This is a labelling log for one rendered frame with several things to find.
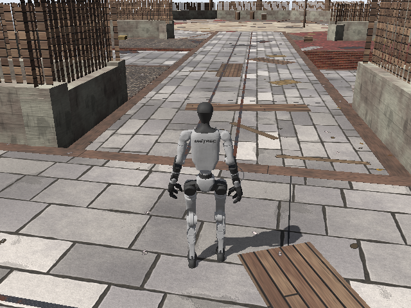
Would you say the right robot hand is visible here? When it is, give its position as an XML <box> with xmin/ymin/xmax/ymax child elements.
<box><xmin>228</xmin><ymin>186</ymin><xmax>243</xmax><ymax>203</ymax></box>

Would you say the left robot forearm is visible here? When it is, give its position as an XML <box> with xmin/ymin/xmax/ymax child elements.
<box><xmin>170</xmin><ymin>155</ymin><xmax>182</xmax><ymax>184</ymax></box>

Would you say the left robot upper arm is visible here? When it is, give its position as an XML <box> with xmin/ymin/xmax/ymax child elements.
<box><xmin>176</xmin><ymin>130</ymin><xmax>192</xmax><ymax>165</ymax></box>

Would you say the robot left foot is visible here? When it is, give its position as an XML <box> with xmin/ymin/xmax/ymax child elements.
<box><xmin>188</xmin><ymin>252</ymin><xmax>197</xmax><ymax>269</ymax></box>

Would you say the right robot forearm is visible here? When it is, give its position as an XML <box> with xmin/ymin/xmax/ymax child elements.
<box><xmin>229</xmin><ymin>156</ymin><xmax>241</xmax><ymax>187</ymax></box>

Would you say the right robot upper arm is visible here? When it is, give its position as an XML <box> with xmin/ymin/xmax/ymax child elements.
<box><xmin>219</xmin><ymin>130</ymin><xmax>235</xmax><ymax>166</ymax></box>

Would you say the humanoid robot head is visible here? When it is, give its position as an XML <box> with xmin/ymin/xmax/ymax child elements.
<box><xmin>194</xmin><ymin>102</ymin><xmax>216</xmax><ymax>133</ymax></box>

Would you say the left robot hand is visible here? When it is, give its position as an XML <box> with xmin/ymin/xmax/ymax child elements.
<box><xmin>168</xmin><ymin>183</ymin><xmax>182</xmax><ymax>199</ymax></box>

